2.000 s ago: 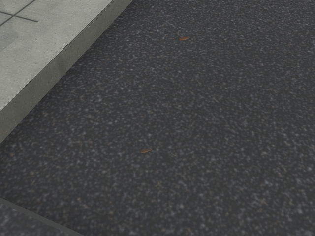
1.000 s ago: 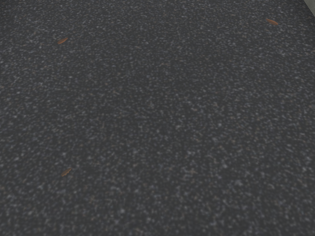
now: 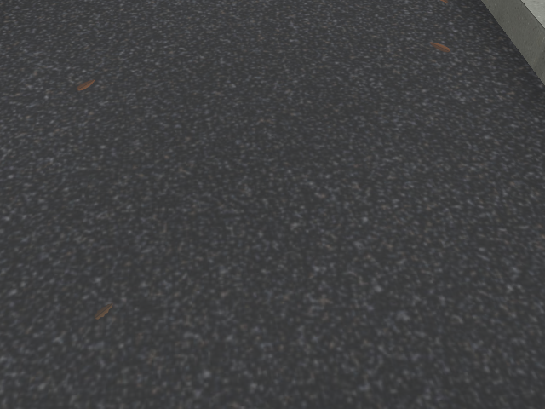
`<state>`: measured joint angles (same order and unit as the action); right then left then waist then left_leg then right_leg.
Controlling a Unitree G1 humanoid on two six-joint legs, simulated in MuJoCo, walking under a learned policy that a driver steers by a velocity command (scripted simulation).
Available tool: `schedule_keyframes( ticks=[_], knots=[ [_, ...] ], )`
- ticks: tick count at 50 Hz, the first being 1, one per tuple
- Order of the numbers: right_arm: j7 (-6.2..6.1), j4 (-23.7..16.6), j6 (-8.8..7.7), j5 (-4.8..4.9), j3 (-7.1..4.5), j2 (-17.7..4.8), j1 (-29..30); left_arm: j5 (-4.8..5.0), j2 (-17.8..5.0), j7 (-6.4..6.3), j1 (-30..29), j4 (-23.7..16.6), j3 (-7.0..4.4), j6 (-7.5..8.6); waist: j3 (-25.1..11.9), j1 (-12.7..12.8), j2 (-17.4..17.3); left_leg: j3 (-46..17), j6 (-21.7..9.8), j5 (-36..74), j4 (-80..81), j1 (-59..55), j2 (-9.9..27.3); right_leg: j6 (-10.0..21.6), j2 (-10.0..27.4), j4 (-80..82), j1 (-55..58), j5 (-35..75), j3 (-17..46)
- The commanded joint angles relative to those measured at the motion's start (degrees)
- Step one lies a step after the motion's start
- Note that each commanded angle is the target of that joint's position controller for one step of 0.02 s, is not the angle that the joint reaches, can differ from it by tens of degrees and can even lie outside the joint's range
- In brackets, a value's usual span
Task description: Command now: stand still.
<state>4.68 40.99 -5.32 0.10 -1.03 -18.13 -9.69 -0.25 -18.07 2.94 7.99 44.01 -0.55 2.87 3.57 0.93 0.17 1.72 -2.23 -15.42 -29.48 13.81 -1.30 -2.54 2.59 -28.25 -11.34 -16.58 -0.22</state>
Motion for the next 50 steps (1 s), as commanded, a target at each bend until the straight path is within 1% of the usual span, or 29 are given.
schedule_keyframes(
  ticks=[1, 11, 30, 31, 32, 33, 34, 35, 36, 37, 38, 39, 40, 41, 42, 43, 44, 45, 46, 47, 48, 49, 50],
  knots=[
    [-0.19, -4.0, -0.97, 0.11, -2.04, -7.9, 1.7, 0.05, -7.6, -0.33, -1.3, -3.1, -1.92, 0.78, -5.9, 0.4, -0.1, -5.5, -1.1, 13.6, 4.5, -5.0, 4.1, 1.2, 1.3, 4.1, -1.5, 7.7, 1.4],
    [0.12, -2.7, -0.72, 0.06, -2.11, -8.4, 0.6, 0.05, -7.5, -0.51, -1.3, -0.8, -1.84, 0.4, -5.8, 0.3, -0.4, -6.1, -1.3, 15.8, 4.5, -6.6, 4.1, 0.5, 1.3, 4.2, -2.0, 7.9, 0.7],
    [0.48, 0.9, -0.3, 0.13, -2.57, -9.1, -0.7, 0.09, -7.5, -0.83, -1.8, 4.6, -1.68, -0.07, -4.8, 0.4, -0.3, -6.9, -1.6, 15.3, 6.2, -7.4, 3.7, -0.2, 1.6, 5.2, -1.1, 7.7, -0.2],
    [0.25, 1.6, -0.13, 0.05, -2.86, -9.6, -2.2, -0.08, -7.7, -0.95, -1.0, 5.2, -1.79, -0.27, -4.4, 0.0, -0.6, -7.7, -2.3, 7.7, 7.8, -7.8, 4.0, 0.0, 1.5, 5.3, -1.8, 3.9, -0.4],
    [-0.47, 2.4, 0.1, -0.66, -4.04, -12.1, -5.1, -0.79, -9.0, -1.4, -1.1, 5.2, -2.33, -0.45, -2.8, -1.6, -1.9, -10.0, -4.7, -5.7, 10.7, -8.6, 5.2, 0.8, 0.6, 3.5, -4.9, -2.8, -1.0],
    [-1.54, 3.8, 0.17, -1.63, -5.04, -14.0, -9.5, -1.74, -9.4, -2.06, -2.9, 4.5, -2.69, -0.39, -1.1, -4.3, -4.7, -16.6, -9.2, -18.9, 15.0, -10.9, 9.4, 1.3, -0.2, -1.0, -10.8, -8.3, -1.4],
    [-2.96, 4.3, -0.1, -2.04, -5.15, -13.4, -12.3, -2.65, -8.1, -2.65, -4.7, 3.5, -2.38, 0.14, 0.8, -6.1, -7.3, -25.6, -13.6, -25.6, 18.9, -14.3, 15.9, 2.1, -0.4, -5.5, -17.6, -8.9, -0.9],
    [-4.5, 4.4, -0.48, -2.04, -4.35, -11.0, -13.8, -3.34, -5.9, -3.28, -5.7, 2.9, -1.67, 1.0, 2.1, -7.2, -8.7, -31.7, -16.4, -26.1, 21.6, -15.6, 21.0, 3.4, 0.8, -10.7, -21.6, -8.8, 1.1],
    [-5.74, 4.3, -1.15, -2.56, -3.0, -7.4, -15.0, -3.97, -4.5, -3.88, -6.8, 2.4, -1.19, 1.8, 1.8, -8.2, -9.4, -34.2, -17.2, -23.2, 23.5, -16.4, 23.5, 4.4, 2.0, -19.6, -24.5, -13.4, 4.3],
    [-6.62, 3.7, -1.84, -3.07, -1.71, -4.2, -13.3, -4.19, -3.9, -4.12, -6.1, 2.0, -1.15, 2.57, 0.5, -6.8, -8.4, -31.9, -15.8, -19.2, 23.7, -16.0, 22.8, 5.6, 2.4, -26.5, -24.7, -15.3, 5.5],
    [-7.15, 3.3, -2.02, -3.24, -0.88, -2.6, -10.9, -4.66, -3.8, -4.0, -4.8, 1.9, -1.31, 3.06, 0.0, -5.0, -6.5, -27.4, -13.7, -16.4, 24.1, -14.6, 20.4, 6.2, 2.3, -28.1, -23.0, -14.4, 4.9],
    [-7.55, 2.8, -1.89, -2.92, -0.65, -2.9, -8.6, -5.19, -3.4, -3.69, -3.8, 1.9, -1.42, 3.12, 0.5, -3.7, -4.6, -22.2, -11.5, -14.7, 24.7, -12.9, 17.4, 6.1, 1.9, -24.5, -20.5, -12.6, 3.0],
    [-7.89, 2.7, -1.58, -2.42, -0.92, -4.4, -7.3, -5.44, -2.9, -3.3, -3.5, 2.0, -1.39, 2.8, 1.1, -3.1, -3.4, -17.5, -9.8, -13.4, 25.0, -11.0, 14.8, 5.4, 1.1, -19.5, -17.0, -10.9, 0.6],
    [-7.87, 2.7, -1.14, -2.24, -1.25, -6.3, -6.9, -5.24, -1.9, -2.74, -3.4, 2.1, -1.15, 2.4, 1.6, -2.6, -3.4, -13.7, -8.6, -11.6, 24.7, -7.9, 12.8, 4.7, 0.2, -14.9, -11.7, -9.3, -1.2],
    [-7.39, 3.2, -0.68, -2.23, -1.55, -8.1, -7.4, -4.4, -1.3, -1.92, -3.1, 2.0, -0.95, 2.23, 1.8, -2.0, -4.3, -11.2, -8.1, -10.4, 23.7, -4.6, 11.5, 3.9, -0.7, -10.6, -6.1, -7.0, -2.4],
    [-6.51, 3.7, -0.08, -2.46, -1.82, -9.5, -7.5, -3.3, -1.4, -1.05, -2.3, 2.4, -0.88, 2.41, 2.2, -1.3, -4.2, -10.3, -8.6, -10.2, 22.4, -1.6, 11.3, 3.5, -1.4, -5.8, -1.6, -0.8, -3.1],
    [-5.45, 3.6, 0.82, -3.03, -2.03, -10.7, -6.7, -2.57, -1.7, -0.16, -0.6, 3.1, -0.81, 2.98, 2.6, -0.6, -3.1, -10.7, -9.5, -10.8, 20.8, 1.0, 11.8, 3.4, -2.2, -0.6, 2.5, 7.0, -2.9],
    [-4.42, 4.0, 1.47, -3.57, -2.02, -11.0, -6.2, -2.12, -2.3, 0.39, 0.9, 3.3, -0.94, 3.61, 2.4, -0.1, -3.7, -11.2, -10.3, -10.0, 18.9, 2.9, 12.4, 3.9, -2.7, 2.0, 5.8, 8.4, -2.6],
    [-3.81, 4.7, 1.68, -3.95, -1.79, -10.0, -6.4, -1.83, -3.8, 0.45, 3.3, 3.7, -1.32, 4.35, 1.5, 0.7, -3.8, -11.7, -10.8, -10.3, 16.2, 3.9, 12.7, 4.6, -3.1, 3.2, 9.2, 7.2, -2.4],
    [-3.5, 6.2, 1.29, -4.55, -1.01, -7.4, -8.2, -1.91, -5.7, 0.02, 6.9, 4.0, -2.0, 5.2, -0.3, 2.2, -2.2, -11.3, -9.8, -10.3, 10.2, 6.1, 11.4, 6.0, -1.1, 2.8, 14.2, 8.1, -0.1],
    [-3.23, 7.1, 0.63, -5.05, 0.38, -2.2, -10.1, -3.12, -9.3, -1.0, 15.1, 5.2, -3.17, 5.96, -4.9, 4.8, 4.8, -7.3, -6.2, -10.8, -5.1, 8.7, 6.3, 10.9, 6.2, 6.0, 20.6, 8.5, 8.7],
    [-2.47, 2.4, -0.88, -4.9, 1.5, 1.7, -7.0, -3.61, -13.9, -1.73, 20.8, 4.6, -4.22, 6.46, -7.1, 6.8, 16.9, -3.6, -1.3, -18.7, -21.4, 24.1, -2.5, 25.2, 19.2, 14.7, 28.4, 5.9, 35.4],
    [-2.72, 2.7, -2.02, -4.98, 0.49, -1.6, -1.5, -4.64, -8.6, -2.43, 20.5, 4.9, -3.21, 6.51, 0.5, 8.8, 8.7, -9.3, -2.7, -17.3, -31.0, 33.0, 0.1, 23.3, 18.0, 18.9, 25.5, -6.0, 34.8]
  ],
)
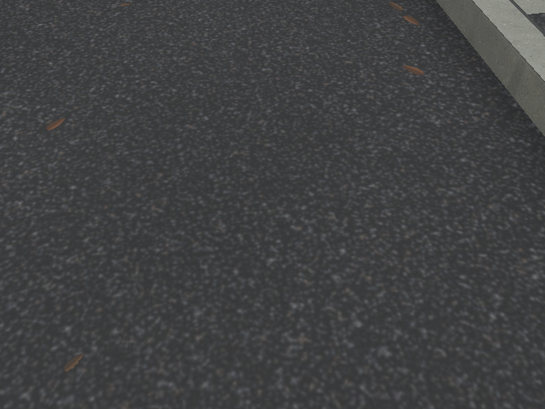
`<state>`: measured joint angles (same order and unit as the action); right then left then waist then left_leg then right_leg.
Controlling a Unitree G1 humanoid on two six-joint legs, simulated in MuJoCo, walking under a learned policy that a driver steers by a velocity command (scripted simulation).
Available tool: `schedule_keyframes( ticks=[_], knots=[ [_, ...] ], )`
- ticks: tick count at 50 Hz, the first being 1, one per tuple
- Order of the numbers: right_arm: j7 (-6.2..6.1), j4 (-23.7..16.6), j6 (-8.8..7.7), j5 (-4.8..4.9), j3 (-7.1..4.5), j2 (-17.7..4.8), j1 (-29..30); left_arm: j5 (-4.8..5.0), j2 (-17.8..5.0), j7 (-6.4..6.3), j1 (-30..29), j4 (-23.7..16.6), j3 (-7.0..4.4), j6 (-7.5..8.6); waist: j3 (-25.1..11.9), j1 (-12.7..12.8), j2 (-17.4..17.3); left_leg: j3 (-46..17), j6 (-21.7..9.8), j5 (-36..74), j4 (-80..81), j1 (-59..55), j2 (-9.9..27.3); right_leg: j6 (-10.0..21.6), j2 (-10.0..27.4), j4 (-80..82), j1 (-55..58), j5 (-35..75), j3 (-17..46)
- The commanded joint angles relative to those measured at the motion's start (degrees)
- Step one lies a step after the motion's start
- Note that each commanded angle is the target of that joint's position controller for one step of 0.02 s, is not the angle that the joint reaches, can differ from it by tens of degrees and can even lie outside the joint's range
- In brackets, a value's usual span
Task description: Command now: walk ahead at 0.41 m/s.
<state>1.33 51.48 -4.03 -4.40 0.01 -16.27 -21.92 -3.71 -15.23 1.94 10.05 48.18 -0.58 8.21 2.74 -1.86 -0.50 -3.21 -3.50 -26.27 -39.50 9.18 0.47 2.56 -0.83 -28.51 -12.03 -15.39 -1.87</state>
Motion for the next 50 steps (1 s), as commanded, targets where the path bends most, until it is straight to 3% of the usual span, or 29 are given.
schedule_keyframes(
  ticks=[1, 2, 4, 8, 10, 13, 14, 15, 18, 23, 24, 26, 27, 28, 29, 30, 31, 32, 33, 35, 36, 37, 39, 42, 45, 46, 47, 48, 50],
  knots=[
    [-0.14, -6.7, -3.57, -0.42, -0.76, -4.4, 10.1, -0.23, -8.7, -1.66, 13.7, -0.1, -2.58, 0.68, 2.7, 8.4, 7.1, -3.1, -2.1, -2.2, -27.2, 38.2, 0.4, 15.1, 19.9, 19.1, 22.3, -11.7, 30.2],
    [-0.59, -5.3, -3.46, -0.4, -1.48, -6.1, 8.1, -0.17, -5.6, -1.91, 11.0, -1.5, -1.66, -0.15, 2.4, 6.6, 3.6, -1.8, -2.4, 1.1, -28.6, 36.2, 2.1, 14.2, 18.9, 20.0, 19.1, -8.4, 26.2],
    [-0.3, -5.6, -2.56, -1.2, -0.97, -3.3, 8.7, -0.07, -1.7, -2.01, 10.0, -2.5, 0.12, -1.06, 4.4, 3.4, 2.6, -1.8, -2.5, 6.8, -22.4, 31.8, 4.9, 12.2, 16.3, 21.8, 12.8, 1.0, 19.3],
    [1.82, -7.0, -0.74, -0.44, 0.07, 0.5, 12.1, -1.7, -4.1, -1.91, 14.1, -1.4, -1.0, -1.26, 2.1, 4.1, 2.5, 2.3, 0.8, 19.0, -12.5, 27.8, 4.1, 12.8, 11.7, 21.6, 8.7, 12.8, 9.8],
    [3.48, -6.9, -0.76, -1.73, 0.45, 0.9, 8.5, -3.74, -2.5, -1.36, 15.6, -0.6, -0.74, -1.43, 1.7, 3.2, 3.1, 2.3, 1.2, 27.3, -18.5, 24.4, 4.0, 12.6, 10.6, 16.4, 1.2, 15.9, 7.2],
    [1.81, -10.7, -0.75, -0.98, 0.54, 0.1, 17.9, -2.23, -0.2, -2.71, 27.0, 5.1, 0.4, -0.6, 2.7, 8.3, 2.4, -4.8, 3.2, 44.5, -1.5, 48.8, 7.9, 12.6, 14.1, 8.4, 22.4, 11.2, 13.3],
    [1.37, -10.3, -0.85, -0.41, 1.04, 0.8, 18.6, -1.52, -0.3, -2.73, 27.3, 5.6, 0.48, -0.67, 2.2, 8.8, 0.1, -3.5, 2.9, 53.7, 8.1, 42.4, 7.9, 10.5, 9.9, 5.6, 16.5, 7.4, 9.3],
    [1.54, -10.8, -0.04, -0.53, 1.75, 2.8, 19.0, -2.65, 0.1, -1.79, 28.0, 6.0, 1.34, -1.13, 2.3, 8.5, 2.8, -0.1, 2.0, 60.6, 7.4, 32.6, 7.0, 10.4, 8.4, 5.5, 6.4, 5.5, 7.0],
    [2.34, -12.3, 1.33, -1.45, 1.01, 0.1, 18.8, -2.69, 1.5, -0.46, 27.0, 5.5, 2.75, -1.24, 5.5, 6.6, 3.2, 1.5, 0.3, 58.4, 2.9, 21.3, 6.1, 10.2, 9.2, 3.4, -6.6, -1.2, 8.4],
    [2.67, -13.0, 1.64, -1.41, 1.28, 0.8, 27.5, -0.83, -1.2, -3.59, 35.9, 10.2, 2.85, -1.9, 10.8, 12.6, 0.9, 1.6, 0.1, 49.7, 17.1, 29.0, 8.6, 6.6, 10.7, -3.7, 12.1, -0.6, 9.3],
    [3.27, -14.1, 0.4, 11.75, -0.29, 0.4, 32.4, 6.66, -5.3, -5.26, 27.3, 10.6, -0.83, -4.29, 16.2, 10.9, 0.0, -2.2, 0.6, 44.1, 16.7, 32.3, 5.7, 5.2, 11.7, -12.2, 7.6, 12.3, 7.4],
    [3.73, -9.5, -1.18, 9.65, -0.8, -0.2, 19.3, 4.87, -4.9, -4.83, 29.1, 10.8, -0.42, -5.61, 2.7, 7.1, -1.4, 3.2, -0.8, 50.1, 19.4, 15.4, 2.8, 4.3, 10.4, -28.9, 10.3, 27.2, 3.5],
    [3.25, -4.8, -0.53, 8.54, -2.77, -2.2, 4.5, 3.58, -3.5, -3.74, 27.3, 11.4, -0.41, -5.02, -5.8, 0.2, -1.0, 2.8, -2.8, 56.8, 19.1, -6.3, 2.7, 3.3, 8.2, -44.0, 1.7, 27.7, 2.4],
    [2.51, 1.2, 1.12, 6.8, -4.11, -6.0, -11.7, 4.28, -2.7, -2.52, 22.6, 10.9, -0.29, -3.57, -10.2, -9.4, -7.0, 3.9, -5.6, 69.0, 19.3, -24.7, 5.7, -1.8, 0.9, -71.6, -12.7, 7.1, -4.6],
    [1.85, 2.3, 0.47, 4.27, -4.0, -10.4, -13.6, 4.72, 2.7, -0.88, 31.6, 9.3, 0.88, -1.57, -21.9, -3.2, -19.3, -9.2, -14.2, 89.7, -5.2, -52.0, 15.8, -3.6, -0.3, -92.8, -38.7, -32.9, 3.0],
    [1.33, 2.4, 0.96, 4.61, -4.54, -9.6, -14.9, 6.11, -2.4, -0.22, 28.8, 6.3, 0.49, 0.54, -29.7, -7.3, -16.3, -16.7, -19.6, 88.7, -3.3, -54.8, 19.2, -4.5, 2.2, -88.9, -44.2, -29.1, 8.8],
    [0.58, 2.2, 1.61, 5.62, -5.31, -10.0, -11.7, 7.17, -4.8, -1.11, 21.9, 1.0, -0.19, 0.98, -30.7, -6.2, -10.2, -23.8, -22.8, 60.1, 4.6, -53.0, 20.2, -5.6, 4.3, -85.2, -50.4, -27.5, 8.3],
    [-0.46, 2.7, 2.41, 6.74, -5.8, -10.8, -7.8, 7.4, -2.6, -2.62, 15.4, -2.6, 0.23, 0.82, -25.5, -4.2, -1.6, -30.5, -22.0, 35.9, 13.1, -42.1, 20.4, -6.1, 5.8, -83.8, -53.0, -24.2, 5.0],
    [-0.89, 0.1, 2.14, 5.39, -5.4, -10.2, -2.5, 7.3, -1.8, -3.66, 13.4, -3.5, 0.34, 0.36, -18.9, -1.9, 5.1, -36.0, -21.8, 21.3, 19.1, -27.8, 23.1, -5.9, 6.7, -81.1, -52.3, -17.1, 5.0],
    [-0.71, -1.7, -0.24, 4.74, -3.6, -5.8, 6.8, 5.41, -1.5, -4.44, 10.9, -4.0, -0.27, -0.84, -5.2, 5.0, 3.8, -33.8, -18.4, 23.0, 22.9, -1.0, 22.2, -4.4, 9.8, -65.0, -46.1, -8.4, 9.4],
    [-1.19, -4.2, -0.21, 5.7, -3.26, -5.4, 13.8, 4.52, -1.4, -4.51, 8.6, -5.5, -0.63, -1.62, 3.6, 7.9, 2.4, -20.8, -13.9, 23.6, 28.2, 18.7, 14.6, -5.8, 11.3, -44.7, -34.7, -4.7, 8.5],
    [-1.74, -6.0, -0.73, 4.56, -3.77, -7.3, 16.8, 2.99, -1.7, -4.93, 7.9, -6.2, -1.09, -1.3, 5.8, 8.7, -0.9, -12.6, -11.6, 29.1, 28.6, 30.8, 7.1, -6.7, 9.0, -31.4, -21.2, 1.4, 6.1],
    [-3.07, -5.0, -1.05, 4.19, -4.3, -7.0, 11.6, 2.85, -2.8, -4.23, 6.6, -4.9, -2.43, -0.21, -0.7, 5.7, -4.5, -4.8, -9.5, 32.7, 24.0, 32.9, -0.1, -7.9, 1.9, -14.9, -2.5, 25.2, 2.1],
    [-3.91, -2.5, 0.18, 6.79, -5.04, -7.3, 6.3, 4.58, -3.8, -4.47, 0.1, -8.8, -3.29, -1.62, -2.8, 4.2, -5.9, -11.4, -7.2, 30.0, 20.2, 18.8, 3.1, -7.6, 0.4, -3.7, -3.2, 26.3, 6.0],
    [-4.47, -3.2, 2.51, 6.51, -5.12, -3.2, 5.4, 2.63, -6.4, -4.15, 4.8, -8.3, -4.65, -2.15, -5.7, 7.0, -3.6, -14.0, -1.7, 27.2, 5.1, 10.7, -0.3, -4.1, 2.2, -0.7, 0.9, 25.9, 6.5],
    [-4.03, -4.4, 2.74, 5.24, -4.42, 0.0, 1.8, 1.49, -9.8, -3.66, 8.7, -8.2, -5.25, -1.77, -11.5, 6.4, 6.0, -9.5, 1.1, 11.5, -10.2, 16.7, -5.9, -0.4, 11.1, -3.2, 12.7, 47.1, 12.0],
    [-3.34, -5.2, 2.37, 6.3, -3.34, 2.2, -8.5, 1.16, -11.0, -2.79, 10.5, -8.1, -5.38, -2.4, -22.6, 2.8, 24.5, -6.6, 3.3, -15.7, -29.5, 26.8, -11.2, 10.0, 26.2, 0.4, 25.2, 48.9, 32.7],
    [-2.81, -4.7, 2.81, 6.27, -4.1, -3.5, -9.7, 2.88, -9.0, -2.22, 8.0, -9.9, -5.07, -2.88, -24.4, 2.3, 20.3, -8.4, 4.0, -13.6, -36.9, 30.6, -6.4, 10.9, 26.7, 3.5, 23.8, 30.9, 39.7],
    [-3.64, -6.5, 5.49, 6.1, -5.7, -6.9, 1.5, 2.86, -5.0, -2.84, 0.5, -11.1, -3.87, -4.6, -13.0, 3.0, 8.8, -3.1, 5.6, -4.2, -37.4, 33.5, -1.9, 8.1, 20.4, 7.1, 9.8, 13.7, 26.0]
  ],
)
Over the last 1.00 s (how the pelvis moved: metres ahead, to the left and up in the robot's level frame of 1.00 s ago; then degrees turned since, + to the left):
0.08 -0.05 0.00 0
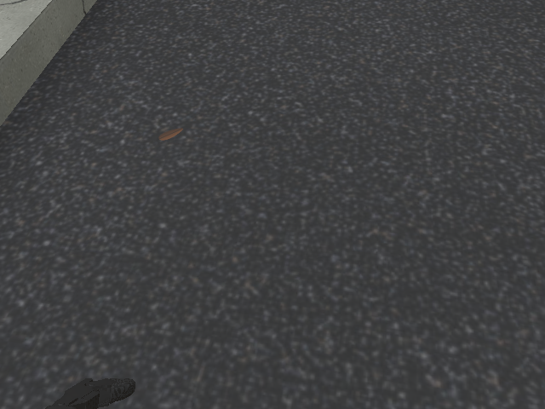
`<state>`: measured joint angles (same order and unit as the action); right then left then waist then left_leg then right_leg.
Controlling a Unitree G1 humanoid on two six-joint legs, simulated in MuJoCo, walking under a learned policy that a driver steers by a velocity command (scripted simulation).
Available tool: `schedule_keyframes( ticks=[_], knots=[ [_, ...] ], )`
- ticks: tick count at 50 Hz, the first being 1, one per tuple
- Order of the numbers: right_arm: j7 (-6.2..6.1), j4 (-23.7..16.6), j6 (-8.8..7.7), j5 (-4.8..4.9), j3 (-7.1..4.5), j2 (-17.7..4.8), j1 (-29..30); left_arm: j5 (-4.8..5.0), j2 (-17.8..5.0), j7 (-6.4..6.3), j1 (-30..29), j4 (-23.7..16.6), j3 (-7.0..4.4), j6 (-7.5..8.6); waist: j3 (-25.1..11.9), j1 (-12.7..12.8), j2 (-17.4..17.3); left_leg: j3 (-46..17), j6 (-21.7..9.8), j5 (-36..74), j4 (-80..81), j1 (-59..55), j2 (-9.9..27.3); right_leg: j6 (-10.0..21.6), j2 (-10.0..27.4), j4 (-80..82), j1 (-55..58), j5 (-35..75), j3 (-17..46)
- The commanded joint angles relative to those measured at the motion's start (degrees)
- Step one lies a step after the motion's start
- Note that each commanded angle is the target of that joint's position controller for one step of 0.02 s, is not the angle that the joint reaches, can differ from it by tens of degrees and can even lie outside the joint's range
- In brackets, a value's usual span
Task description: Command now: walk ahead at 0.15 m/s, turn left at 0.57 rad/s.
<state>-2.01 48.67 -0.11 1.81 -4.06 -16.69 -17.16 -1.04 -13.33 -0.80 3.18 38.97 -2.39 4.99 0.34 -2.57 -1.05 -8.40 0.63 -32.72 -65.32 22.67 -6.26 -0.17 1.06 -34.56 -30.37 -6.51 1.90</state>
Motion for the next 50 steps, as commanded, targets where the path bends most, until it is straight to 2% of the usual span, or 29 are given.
schedule_keyframes(
  ticks=[1, 3, 6, 8, 11, 13, 14, 15, 16, 17, 18, 19, 21, 22, 23, 26, 27, 29, 32, 34, 35, 36, 37, 38, 39, 42, 45, 48, 50],
  knots=[
    [-0.63, -4.4, 2.7, -0.23, -2.03, -6.4, -1.7, -0.06, -6.4, -0.37, 4.1, -1.8, -2.01, -2.04, -7.2, 2.4, 9.1, 2.7, 2.0, 4.9, -8.8, 17.8, 6.8, 10.6, 16.6, 14.6, 21.1, 2.5, 17.7],
    [-0.59, -4.9, 3.7, -0.44, -1.69, -3.6, -1.9, -0.76, -7.7, -0.84, 1.7, -1.2, -2.62, -2.46, -4.9, 0.7, 10.5, 6.0, 2.1, 8.3, -3.0, 10.6, 7.0, 10.1, 13.1, 17.7, 11.8, 3.4, 9.8],
    [-0.22, -6.0, 3.52, -1.28, -1.16, -1.6, -0.1, -0.3, -8.7, -1.31, 2.1, -0.2, -3.11, -2.03, -7.6, 1.0, 8.8, 6.9, 1.5, 10.5, 6.6, 6.3, 7.4, 12.5, 14.8, 18.3, 12.3, 11.1, 6.4],
    [0.4, -6.3, 3.29, -1.57, -0.79, -1.4, 1.4, 0.47, -9.2, -1.41, 1.5, 0.4, -3.38, -2.31, -9.8, 1.2, 8.2, 6.9, 0.7, 13.3, 13.7, 2.2, 7.6, 13.2, 15.7, 18.5, 13.4, 11.8, 5.2],
    [1.15, -6.6, 3.34, -1.7, -0.84, -2.3, 3.2, 1.57, -9.7, -1.43, 2.1, 2.1, -3.51, -3.16, -9.8, 1.8, 9.2, 8.0, -0.5, 14.8, 22.4, -2.5, 6.7, 12.9, 16.1, 18.7, 14.2, 5.4, 4.5],
    [1.55, -5.7, 3.22, -1.98, -0.83, -1.7, 2.0, 2.27, -9.6, -1.3, 1.9, 3.3, -3.4, -3.87, -8.6, 0.5, 8.5, 9.9, -2.3, 19.3, 32.8, -8.4, 5.5, 11.2, 14.9, 16.7, 13.0, -0.2, 3.3],
    [1.67, -5.0, 3.17, -2.29, -0.92, -1.7, 1.3, 2.4, -8.4, -1.19, 2.8, 4.2, -3.01, -4.11, -7.9, 0.1, 7.6, 10.3, -3.5, 21.3, 37.9, -12.7, 4.8, 9.1, 13.3, 14.9, 11.2, -2.6, 2.2],
    [1.42, -5.2, 3.12, -2.7, -1.14, -3.3, 1.0, 2.14, -6.4, -0.92, 4.7, 5.3, -2.33, -4.15, -7.1, 0.3, 4.5, 5.6, -5.4, 24.4, 43.2, -17.2, 8.0, 5.2, 10.7, 10.7, 7.8, -6.7, -0.1],
    [0.59, -6.1, 3.05, -3.03, -1.5, -7.3, 1.5, 0.0, -2.3, -0.12, 5.6, 4.6, -1.05, -4.0, -7.3, 3.1, -8.6, -10.0, -9.4, 33.9, 47.5, -21.3, 20.8, -0.5, 4.8, -3.1, 1.2, -17.6, -6.6],
    [0.8, -6.5, 2.46, -4.21, -1.1, -6.9, 4.0, 0.28, -4.1, -0.73, 4.4, 3.6, -1.67, -4.06, -5.3, 2.6, -14.0, -15.3, -17.0, 29.0, 50.6, -11.5, 26.3, -1.8, 2.3, -7.0, 0.7, -25.3, -2.6],
    [0.96, -7.3, 1.28, -4.37, -0.64, -4.9, 7.2, 0.73, -8.2, -1.24, 3.2, 4.2, -2.69, -4.41, -2.7, 2.3, -9.5, -12.5, -17.0, 25.9, 51.5, -9.2, 23.2, -2.3, 3.1, -11.2, 1.9, -22.9, -0.1],
    [0.96, -6.5, 0.22, -4.03, -0.13, -3.1, 8.8, 0.88, -8.5, -1.49, 4.2, 5.1, -3.15, -4.71, -2.6, 3.1, -8.5, -9.2, -14.8, 26.6, 51.3, -9.8, 20.8, -2.5, 3.1, -11.8, 1.6, -20.1, 0.8],
    [0.85, -5.4, -0.83, -2.8, 0.26, -2.3, 11.0, 0.22, -7.7, -2.17, 6.3, 7.4, -3.34, -5.22, -3.0, 3.9, -6.6, -5.3, -12.2, 33.7, 49.4, -11.4, 18.3, -3.6, 3.8, -11.4, 3.3, -16.6, 1.7],
    [0.71, -4.6, -1.0, -2.74, 0.46, -1.9, 11.1, 0.38, -6.7, -2.1, 6.8, 8.1, -3.14, -5.19, -3.7, 4.4, -5.8, -3.4, -11.9, 39.6, 48.1, -11.4, 17.4, -4.1, 3.7, -10.6, 5.7, -15.4, 1.6],
    [0.56, -3.2, -1.01, -2.53, 0.39, -1.7, 9.4, 0.76, -5.8, -1.88, 7.4, 8.9, -2.8, -5.05, -5.4, 3.8, -5.3, -2.5, -11.9, 36.9, 48.3, -13.1, 16.7, -4.2, 3.3, -8.5, 7.1, -14.1, 0.6],
    [0.15, -0.8, -0.5, -1.59, -0.91, -5.3, 5.2, 2.2, -6.6, -1.25, 2.4, 8.3, -2.65, -4.19, -1.7, 0.0, -6.5, -7.6, -13.2, 12.4, 52.6, -15.9, 17.8, -2.8, 1.5, -4.8, 3.6, -15.0, -2.3],
    [0.0, -0.4, -0.47, -1.43, -1.4, -6.5, 4.1, 2.56, -7.4, -1.06, 0.9, 7.9, -2.78, -3.64, 0.0, -0.8, -7.0, -10.5, -13.9, 7.8, 54.1, -17.4, 19.3, -1.9, 1.4, -4.6, 1.0, -16.6, -2.3],
    [-0.26, 0.3, -0.86, -1.23, -1.79, -6.5, 2.6, 2.88, -7.4, -0.47, 0.0, 8.0, -2.74, -2.26, 1.5, -1.2, -6.4, -13.3, -14.5, 5.9, 55.1, -20.1, 21.3, 0.2, 2.2, -3.0, -1.4, -18.1, -1.6],
    [-0.2, 0.2, -1.05, -0.54, -1.97, -5.8, 4.9, 2.83, -6.0, 0.67, 3.8, 11.1, -2.61, -0.31, 0.2, 1.8, -5.0, -9.3, -13.2, 10.6, 53.5, -17.1, 19.3, 3.1, 1.1, 5.4, 7.6, -12.4, -3.7],
    [0.25, -0.3, -1.09, 0.08, -1.82, -4.4, 7.6, 1.93, -6.2, 0.98, 10.4, 14.9, -3.05, -0.01, -2.4, 5.4, -3.4, -4.4, -10.8, 15.0, 48.8, -8.7, 15.7, 4.5, -0.5, 10.4, 22.6, -5.3, -4.7],
    [0.6, -1.1, -1.55, -0.39, -1.02, -1.5, 10.2, 2.04, -7.8, 0.82, 16.2, 16.9, -3.58, -0.12, -4.0, 8.0, -0.2, -0.4, -8.3, 15.9, 41.4, -1.9, 12.7, 5.9, 3.4, 11.9, 31.0, -6.1, 0.2],
    [0.84, -3.2, -2.57, -0.95, -0.1, 2.4, 12.5, 2.28, -13.6, 0.57, 20.9, 18.5, -5.03, -0.35, -4.3, 8.4, 12.5, 9.8, -4.0, 11.8, 26.9, 10.5, 4.4, 10.5, 12.3, 16.8, 38.7, -11.5, 14.6],
    [1.03, -4.4, -3.77, -0.99, -0.71, -0.8, 15.5, 1.97, -14.5, 0.78, 24.1, 18.5, -5.26, -0.07, -1.7, 11.0, 16.1, 8.9, -2.9, 0.5, 15.4, 22.4, 3.5, 16.5, 21.1, 22.8, 42.4, -14.4, 29.6],
    [1.5, -3.5, -4.62, 0.13, -1.59, -3.2, 14.6, 1.54, -11.5, 0.68, 21.6, 17.9, -4.26, 0.62, 0.8, 8.9, 10.7, 4.8, -3.9, 1.5, 8.4, 27.0, 6.9, 16.7, 21.7, 22.9, 42.2, -15.2, 29.2],
    [1.91, -2.1, -4.93, 0.7, -1.68, -3.3, 12.6, 1.55, -9.7, 0.68, 18.8, 16.7, -3.73, 1.1, 1.3, 7.2, 8.9, 4.2, -4.7, 6.9, 6.0, 28.2, 8.9, 14.7, 19.0, 22.9, 42.1, -14.6, 25.1],
    [2.28, -1.0, -4.94, -0.24, -1.84, -2.6, 13.5, 1.7, -7.4, 0.95, 16.1, 15.9, -2.73, 1.09, 2.7, 5.3, 7.3, 5.9, -4.3, 18.4, 9.8, 26.0, 11.9, 10.8, 15.1, 25.0, 37.4, 0.2, 14.7],
    [2.4, -1.4, -4.53, -0.89, -1.14, 0.0, 16.1, 1.4, -7.6, 0.45, 18.0, 16.8, -2.44, 0.55, 3.1, 5.3, 6.7, 8.7, -1.9, 26.1, 16.3, 22.0, 10.7, 10.3, 11.8, 26.3, 32.8, 10.7, 7.6],
    [2.78, -2.8, -4.52, -0.76, -0.32, 1.4, 21.6, 1.29, -8.3, 0.05, 19.2, 17.4, -2.26, 0.5, 5.1, 6.4, 6.6, 10.4, -1.5, 34.6, 27.3, 15.3, 9.0, 9.5, 9.3, 28.3, 26.6, 10.2, 2.9],
    [3.24, -3.6, -4.6, -0.55, 0.03, 1.3, 24.9, 1.5, -8.6, 0.01, 21.2, 18.4, -2.28, 0.68, 6.6, 7.3, 6.9, 11.1, -1.8, 37.8, 31.8, 12.1, 8.1, 9.9, 9.8, 29.6, 25.4, 7.9, 2.3]
  ],
)
Over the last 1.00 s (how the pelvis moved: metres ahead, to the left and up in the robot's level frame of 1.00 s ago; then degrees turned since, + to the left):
0.58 0.05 -0.20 22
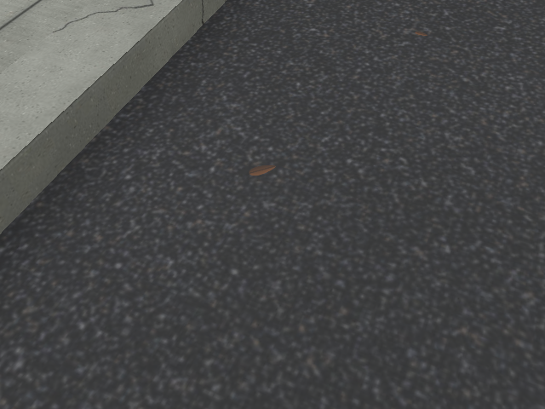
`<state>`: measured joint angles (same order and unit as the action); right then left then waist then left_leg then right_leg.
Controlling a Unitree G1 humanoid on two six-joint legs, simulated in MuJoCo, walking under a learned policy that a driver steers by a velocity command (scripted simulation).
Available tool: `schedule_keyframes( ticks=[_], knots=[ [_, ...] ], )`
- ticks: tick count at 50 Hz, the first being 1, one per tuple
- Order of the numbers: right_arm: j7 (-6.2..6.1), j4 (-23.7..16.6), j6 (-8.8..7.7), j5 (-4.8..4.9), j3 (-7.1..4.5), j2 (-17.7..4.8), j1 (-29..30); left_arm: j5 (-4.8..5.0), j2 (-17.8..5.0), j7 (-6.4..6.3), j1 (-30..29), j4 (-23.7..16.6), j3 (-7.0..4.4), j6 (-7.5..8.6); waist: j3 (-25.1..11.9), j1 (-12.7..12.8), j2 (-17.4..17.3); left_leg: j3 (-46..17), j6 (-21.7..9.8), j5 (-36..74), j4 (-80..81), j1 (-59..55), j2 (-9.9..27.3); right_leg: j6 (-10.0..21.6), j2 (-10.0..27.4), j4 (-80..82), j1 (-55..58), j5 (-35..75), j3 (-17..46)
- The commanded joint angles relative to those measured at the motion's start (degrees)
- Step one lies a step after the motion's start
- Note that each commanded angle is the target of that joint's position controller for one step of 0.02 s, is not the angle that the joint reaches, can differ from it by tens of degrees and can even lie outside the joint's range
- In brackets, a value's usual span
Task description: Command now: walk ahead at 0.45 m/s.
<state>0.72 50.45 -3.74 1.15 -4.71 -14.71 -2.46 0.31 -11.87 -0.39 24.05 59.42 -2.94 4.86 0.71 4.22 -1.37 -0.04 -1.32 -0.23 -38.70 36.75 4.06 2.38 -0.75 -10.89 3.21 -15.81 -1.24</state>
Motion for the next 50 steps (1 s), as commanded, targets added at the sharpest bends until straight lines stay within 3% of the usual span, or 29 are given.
schedule_keyframes(
  ticks=[1, 4, 6, 7, 8, 9, 10, 11, 12, 13, 14, 16, 17, 20, 23, 26, 31, 34, 36, 37, 38, 39, 40, 41, 42, 43, 45, 47, 50],
  knots=[
    [0.78, -5.9, -1.05, 0.22, 0.77, -1.0, 11.5, 0.37, -10.0, -0.33, 1.2, -1.5, -1.75, 0.89, 6.9, 0.6, 7.0, 2.5, -0.2, 5.6, 6.7, -2.3, -2.3, 7.5, 12.4, 6.0, -7.3, 17.0, 5.5],
    [1.58, -6.8, -1.41, 0.48, 0.71, -2.4, 13.0, 0.98, -10.2, -0.34, 2.3, -0.2, -2.13, 0.51, 7.1, -0.5, 6.9, 1.5, -2.3, 2.1, 9.9, -1.6, -2.1, 7.1, 15.4, 3.0, -0.5, 22.6, 5.4],
    [1.74, -6.1, -1.66, 0.42, -0.16, -4.7, 9.5, 0.91, -11.3, -0.49, 1.3, -0.2, -2.62, -0.05, 3.6, -3.4, 8.1, 2.8, -4.2, -2.4, 10.3, -8.1, -4.1, 5.9, 16.0, -3.2, 2.8, 39.0, 4.5],
    [1.56, -4.6, -1.63, 0.37, -1.09, -6.3, 3.7, 0.85, -11.6, -0.59, 0.4, -0.4, -2.76, -0.45, -0.4, -6.7, 9.0, 4.2, -5.5, -3.2, 10.1, -16.5, -5.8, 5.1, 15.2, -9.7, 2.5, 49.8, 3.3],
    [1.14, -1.3, -1.38, 0.53, -2.48, -8.8, -6.8, 0.58, -10.7, -0.6, -0.8, -1.0, -2.39, -0.8, -6.5, -11.7, 8.5, 3.9, -7.3, -2.5, 9.9, -30.6, -6.0, 3.5, 12.6, -21.2, -2.3, 52.4, 1.7],
    [0.46, 1.0, -1.17, -0.37, -3.54, -12.7, -17.9, -0.43, -8.5, -0.5, -0.5, -2.5, -1.43, -0.85, -15.2, -14.8, 1.7, -9.7, -11.0, -4.7, 7.8, -50.8, 5.8, 2.0, 9.1, -39.7, -17.6, 32.9, 0.8],
    [0.88, 2.3, -1.1, -0.68, -3.31, -14.3, -20.8, 0.57, 0.2, 0.22, 7.6, -2.3, 1.01, 0.07, -25.1, -9.8, -14.6, -37.8, -19.4, -21.2, 16.7, -65.8, 19.4, -0.8, -1.6, -59.1, -36.4, -14.9, 3.7],
    [0.78, 2.0, -1.19, -0.45, -1.82, -8.6, -18.7, 2.26, -6.9, 0.44, 2.2, -2.1, -0.85, 1.35, -20.4, -12.0, -8.5, -39.3, -16.4, -27.4, 22.0, -60.3, 17.5, 0.6, 0.5, -65.5, -41.3, -16.7, 10.6],
    [0.51, 1.2, -1.6, -0.31, -1.1, -6.7, -12.7, 3.49, -10.1, 0.29, -3.6, -4.4, -2.0, 1.94, -10.9, -10.7, -7.3, -29.8, -13.6, -24.6, 23.8, -51.4, 16.0, 1.5, 3.2, -65.7, -44.6, -11.4, 8.8],
    [0.49, 0.7, -2.12, -0.55, -0.59, -5.4, -8.1, 3.12, -9.8, -0.32, -6.0, -4.9, -2.14, 1.99, -6.3, -8.5, -2.5, -23.0, -12.0, -18.3, 25.7, -42.1, 14.2, 1.6, 6.3, -63.1, -42.0, -5.9, 7.6],
    [0.65, 1.0, -2.69, -1.15, -0.2, -3.8, -5.7, 2.19, -8.9, -0.82, -6.8, -4.9, -2.63, 1.55, -3.2, -6.7, -1.5, -17.7, -10.9, -13.7, 27.7, -35.2, 12.3, 1.5, 7.9, -60.3, -39.6, -2.6, 7.4],
    [0.77, 2.2, -3.25, -1.86, 0.22, -2.2, -4.6, 2.08, -5.5, -0.92, -3.5, -4.2, -2.68, -0.13, -2.3, -3.7, -3.5, -10.8, -9.8, -10.7, 30.6, -28.6, 10.0, 1.6, 9.8, -57.7, -34.0, 0.0, 7.9],
    [0.61, 3.0, -3.35, -1.63, 0.12, -2.4, -5.4, 2.18, -4.4, -0.92, -3.1, -4.2, -2.64, -0.83, -1.4, -3.2, -3.3, -8.5, -10.0, -10.1, 31.9, -26.9, 9.9, 1.4, 10.1, -56.8, -34.0, 0.0, 7.7],
    [-0.43, 4.2, -3.56, -1.94, -0.33, -4.8, -6.7, 1.85, -5.1, -1.08, -8.1, -6.7, -2.99, -2.11, 2.3, -3.1, -1.8, -3.9, -10.3, -7.9, 34.4, -25.4, 10.3, 0.3, 10.5, -51.9, -40.4, 6.3, 8.8],
    [-1.21, 4.6, -3.4, -2.27, -0.32, -5.8, -8.0, 1.15, -5.5, -0.27, -11.9, -8.2, -3.1, -1.75, 3.2, -3.7, -0.8, 1.6, -9.3, -2.3, 34.4, -27.7, 9.4, -0.5, 9.3, -43.3, -43.5, 16.0, 8.7],
    [-1.78, 4.8, -2.94, -1.92, -0.21, -6.8, -10.2, 0.87, -4.6, 0.98, -18.0, -10.4, -2.26, -1.46, 4.2, -5.7, 0.0, 6.7, -8.1, 0.6, 34.7, -29.4, 8.6, -0.6, 8.4, -34.4, -42.0, 22.0, 4.1],
    [-2.04, 6.3, -0.88, -0.98, -0.73, -8.6, -16.7, 1.04, -3.9, 3.05, -27.0, -15.8, -0.99, -1.57, 6.4, -8.7, 0.8, 10.1, -7.4, 8.2, 29.7, -42.2, 12.0, 1.0, 7.1, -26.5, -46.9, 16.6, -0.1],
    [-2.42, 5.1, 0.41, -0.51, -1.43, -10.9, -15.1, 1.18, -6.3, 4.21, -25.1, -17.8, -1.82, -1.84, 2.9, -5.6, -2.5, 12.6, -5.9, 32.7, 20.4, -45.4, 12.9, 3.7, 2.7, -25.4, -39.2, 7.7, -4.9],
    [-2.82, 3.9, 1.33, -0.33, -1.68, -12.1, -13.1, 1.53, -10.7, 4.07, -12.5, -15.6, -4.22, -2.04, -4.4, 1.8, -3.8, 14.2, -3.9, 44.1, 2.5, -41.9, 11.2, 6.9, -2.2, -23.0, -21.7, 6.4, -6.8],
    [-2.96, 2.9, 1.13, -0.63, -1.32, -11.5, -12.9, 1.52, -15.2, 2.96, -2.6, -13.3, -6.42, -2.36, -9.7, 6.3, -0.4, 14.3, -1.4, 32.2, -13.4, -30.0, 8.9, 9.7, -0.2, -20.1, -4.2, 7.7, 0.1],
    [-1.72, 0.0, -0.47, -2.61, 1.41, -2.2, -18.0, 1.8, -21.5, 2.17, -0.8, -12.8, -7.59, -2.36, -14.8, 0.3, 15.3, 11.5, 2.7, -20.9, -35.3, -2.6, -2.3, 20.0, 15.3, -17.1, 17.4, 1.3, 31.1],
    [-0.76, -1.7, -3.48, -0.32, 1.33, -4.9, -13.3, 0.82, -18.6, 2.14, 1.0, -14.3, -6.26, -1.77, -22.8, 2.3, 11.0, -2.9, 2.1, -33.2, -43.9, 5.9, -7.0, 23.9, 20.9, -6.3, 23.2, -4.4, 50.7],
    [-0.25, -3.6, -5.12, 1.79, 0.4, -8.1, -6.6, -0.13, -15.1, 2.1, -2.0, -14.6, -5.16, -1.14, -15.2, 3.4, 8.3, -5.3, 0.5, -28.9, -43.8, 11.2, -3.7, 20.2, 19.5, -5.3, 18.8, 5.4, 42.0],
    [-0.51, -3.7, -5.68, 1.57, 0.57, -7.9, -5.8, -0.03, -13.0, 2.01, -6.8, -15.8, -4.56, -0.56, -10.0, 0.8, 3.8, -5.2, -0.2, -24.4, -39.4, 9.2, -1.0, 18.1, 17.1, -6.6, 9.7, 17.3, 32.7],
    [-1.11, -2.6, -5.31, 0.15, 0.05, -8.2, -6.5, 0.13, -11.1, 2.04, -11.6, -17.0, -4.01, -0.41, -6.2, -2.2, 0.3, -4.7, 0.5, -22.6, -34.5, 4.7, 0.9, 16.2, 14.6, -7.1, 0.2, 28.9, 25.2],
    [-1.43, -2.3, -4.29, -0.64, -0.56, -9.0, -8.0, -0.23, -10.1, 1.76, -13.9, -17.9, -3.6, -0.39, -5.3, -4.3, 0.6, -4.7, 1.2, -21.8, -31.8, -0.4, 2.1, 15.3, 13.1, -6.9, -6.4, 35.8, 20.8],
    [-1.68, -2.9, -2.22, -1.36, -0.71, -7.7, -9.2, -0.22, -11.0, 1.3, -14.5, -18.4, -3.57, -0.58, -4.5, -6.2, 0.5, -3.8, 3.0, -20.8, -26.4, -4.4, 1.9, 14.7, 11.3, -6.3, -13.2, 42.6, 17.1],
    [-2.17, -4.2, -1.16, -2.05, -0.22, -5.9, -7.3, -0.12, -13.3, 0.49, -13.4, -18.4, -4.21, -0.86, -4.3, -6.3, 2.0, -2.3, 4.6, -16.1, -18.7, -5.2, -0.2, 14.0, 8.9, -6.7, -16.5, 47.6, 13.8],
    [-2.08, -5.9, -0.74, -1.97, 0.49, -4.9, -2.8, 0.77, -13.8, -0.71, -12.4, -18.5, -4.43, -2.53, -6.0, -4.6, 5.3, -1.6, 5.3, -5.0, -5.3, -8.6, -3.4, 10.5, 5.3, -9.0, -18.2, 44.3, 11.0]
  ],
)
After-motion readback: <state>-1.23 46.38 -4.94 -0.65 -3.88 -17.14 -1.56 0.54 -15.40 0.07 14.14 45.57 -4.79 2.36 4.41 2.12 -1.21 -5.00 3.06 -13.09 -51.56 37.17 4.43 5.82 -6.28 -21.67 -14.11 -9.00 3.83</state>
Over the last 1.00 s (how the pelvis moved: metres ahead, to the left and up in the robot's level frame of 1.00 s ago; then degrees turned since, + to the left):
0.22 0.00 0.03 7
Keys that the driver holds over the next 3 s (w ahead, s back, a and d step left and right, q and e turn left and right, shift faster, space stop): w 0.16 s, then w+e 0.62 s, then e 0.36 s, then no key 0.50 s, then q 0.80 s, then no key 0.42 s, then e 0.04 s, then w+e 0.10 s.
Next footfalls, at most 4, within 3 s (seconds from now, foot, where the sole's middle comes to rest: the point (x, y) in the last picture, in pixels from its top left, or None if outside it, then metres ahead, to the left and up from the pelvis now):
0.16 left None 0.29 0.14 -0.78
0.74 right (372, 382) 0.56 -0.14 -0.78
1.18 left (339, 288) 0.82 -0.06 -0.78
1.52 right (404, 360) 0.62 -0.22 -0.78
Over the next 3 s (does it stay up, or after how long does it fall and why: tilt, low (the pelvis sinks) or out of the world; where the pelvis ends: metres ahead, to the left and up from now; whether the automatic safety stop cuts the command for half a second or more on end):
stays up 0.71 -0.11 -0.01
